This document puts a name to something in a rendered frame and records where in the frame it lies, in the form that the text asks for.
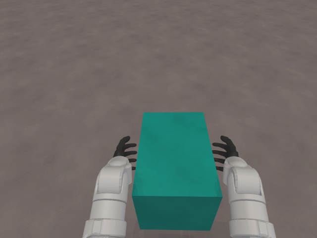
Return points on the left robot forearm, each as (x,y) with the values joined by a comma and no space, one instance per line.
(107,218)

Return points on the right robot hand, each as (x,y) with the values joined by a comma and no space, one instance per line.
(229,148)

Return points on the right robot forearm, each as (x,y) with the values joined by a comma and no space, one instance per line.
(249,217)

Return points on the left robot hand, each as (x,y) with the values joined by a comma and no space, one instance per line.
(120,150)

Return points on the carton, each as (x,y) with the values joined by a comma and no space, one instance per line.
(176,186)

